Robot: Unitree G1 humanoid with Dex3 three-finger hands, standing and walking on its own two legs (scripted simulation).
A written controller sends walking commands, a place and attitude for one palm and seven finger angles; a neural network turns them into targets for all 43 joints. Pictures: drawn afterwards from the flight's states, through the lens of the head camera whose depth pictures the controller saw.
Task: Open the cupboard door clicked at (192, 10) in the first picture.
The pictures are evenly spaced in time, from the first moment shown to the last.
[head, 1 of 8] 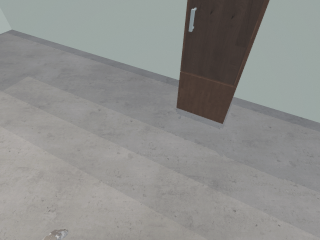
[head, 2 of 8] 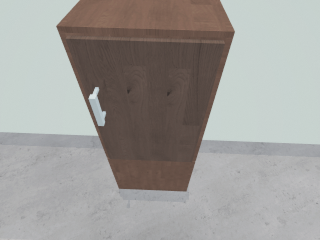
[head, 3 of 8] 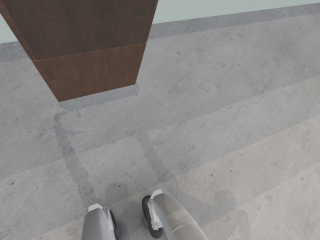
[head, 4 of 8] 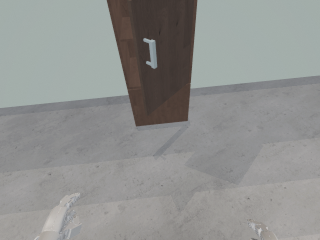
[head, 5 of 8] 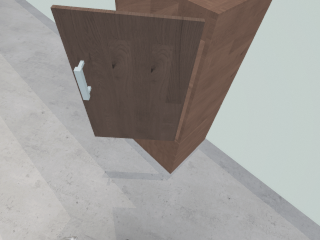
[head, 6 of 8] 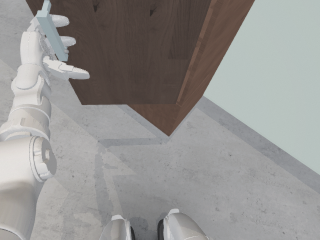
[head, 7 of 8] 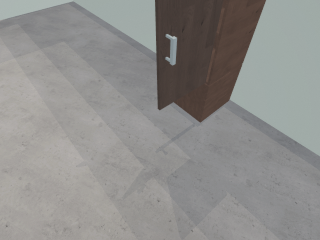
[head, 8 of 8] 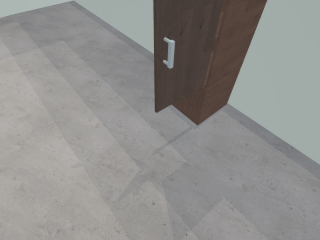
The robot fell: no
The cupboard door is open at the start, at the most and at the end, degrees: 0 88 88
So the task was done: yes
